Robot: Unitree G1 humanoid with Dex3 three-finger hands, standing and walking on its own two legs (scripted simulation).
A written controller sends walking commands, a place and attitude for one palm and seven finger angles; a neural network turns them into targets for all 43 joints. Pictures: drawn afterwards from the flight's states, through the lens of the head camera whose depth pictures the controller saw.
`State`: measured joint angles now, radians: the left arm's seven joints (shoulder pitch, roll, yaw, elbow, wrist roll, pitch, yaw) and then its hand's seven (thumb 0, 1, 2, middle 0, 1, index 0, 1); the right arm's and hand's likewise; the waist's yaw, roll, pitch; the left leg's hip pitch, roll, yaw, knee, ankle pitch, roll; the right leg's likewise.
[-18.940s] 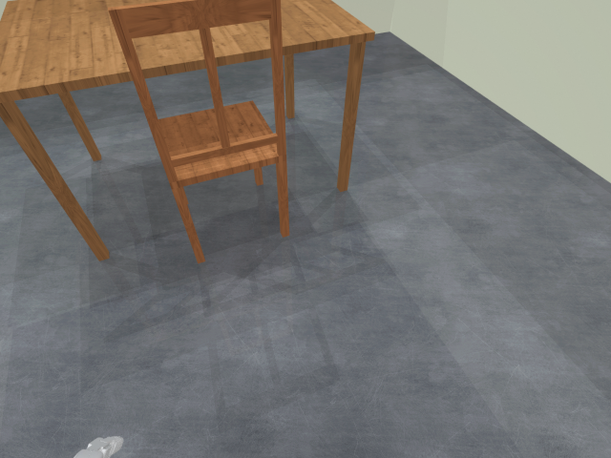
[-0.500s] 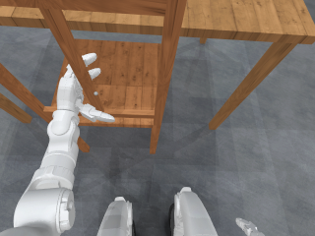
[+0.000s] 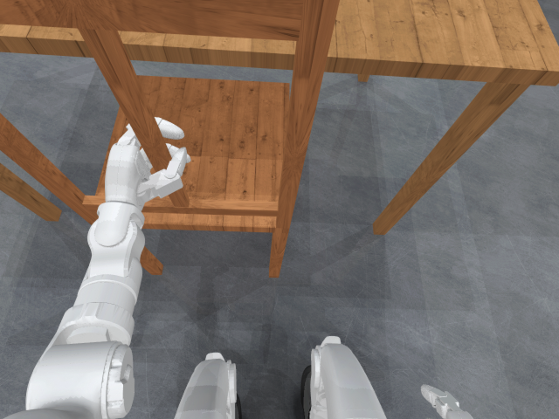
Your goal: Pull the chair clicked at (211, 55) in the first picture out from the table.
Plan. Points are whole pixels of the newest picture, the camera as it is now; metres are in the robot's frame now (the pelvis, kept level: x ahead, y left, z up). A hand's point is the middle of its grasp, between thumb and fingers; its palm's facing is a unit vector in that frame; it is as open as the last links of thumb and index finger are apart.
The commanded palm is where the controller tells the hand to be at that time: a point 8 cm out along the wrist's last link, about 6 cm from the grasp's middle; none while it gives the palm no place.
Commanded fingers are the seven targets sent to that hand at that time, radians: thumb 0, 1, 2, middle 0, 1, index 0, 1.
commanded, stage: hook a spindle and tug to test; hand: left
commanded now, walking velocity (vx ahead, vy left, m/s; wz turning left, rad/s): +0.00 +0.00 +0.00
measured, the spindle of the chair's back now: (154, 145) +0.47 +0.16 +0.05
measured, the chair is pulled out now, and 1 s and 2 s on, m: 0.00 0.05 0.17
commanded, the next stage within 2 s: step backward, pulling the chair out in 0.62 s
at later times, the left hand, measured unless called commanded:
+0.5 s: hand (172, 188) +0.42 +0.14 +0.02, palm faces -0.08 -1.00 -0.02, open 5.4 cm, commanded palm +0.39 +0.19 +0.02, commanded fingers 0.00 0.90 0.90 -0.50 -1.45 -0.50 -1.45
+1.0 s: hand (169, 198) +0.40 +0.13 +0.04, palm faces +0.07 -0.99 -0.08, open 5.3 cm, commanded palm +0.39 +0.18 +0.03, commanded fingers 0.00 0.90 0.90 -0.50 -1.45 -0.50 -1.45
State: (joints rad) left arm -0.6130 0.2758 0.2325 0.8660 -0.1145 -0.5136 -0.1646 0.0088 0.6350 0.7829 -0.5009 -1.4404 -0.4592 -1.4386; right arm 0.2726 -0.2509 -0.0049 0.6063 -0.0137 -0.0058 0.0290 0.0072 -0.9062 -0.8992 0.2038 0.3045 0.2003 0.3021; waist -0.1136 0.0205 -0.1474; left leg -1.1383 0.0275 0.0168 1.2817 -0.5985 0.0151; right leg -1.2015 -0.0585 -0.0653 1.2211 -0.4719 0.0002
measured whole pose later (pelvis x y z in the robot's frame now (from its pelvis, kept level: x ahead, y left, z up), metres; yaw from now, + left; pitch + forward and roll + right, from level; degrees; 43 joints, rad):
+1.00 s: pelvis +0.02 +0.01 +0.09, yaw +0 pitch +14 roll -1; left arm -0.48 0.17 0.08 0.93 -0.08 -0.23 0.09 0.03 0.69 0.75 -0.33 -1.17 -0.48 -1.45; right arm 0.28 -0.21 0.02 0.60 0.05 0.11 -0.10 0.01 -0.90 -0.90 0.21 0.30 0.20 0.30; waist -0.07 0.00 -0.03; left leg -0.61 0.01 0.03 0.76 -0.40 0.02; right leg -0.67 -0.05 -0.07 0.71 -0.28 0.02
